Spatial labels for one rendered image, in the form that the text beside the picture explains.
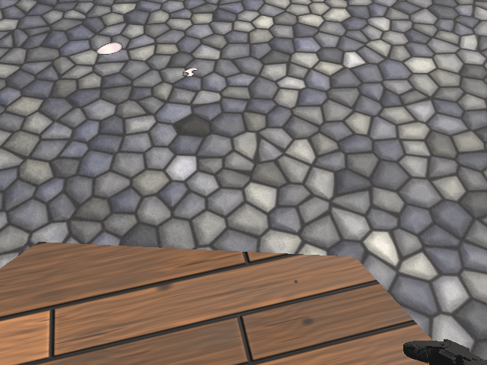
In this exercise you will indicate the right robot hand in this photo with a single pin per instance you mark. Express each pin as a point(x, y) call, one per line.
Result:
point(444, 352)

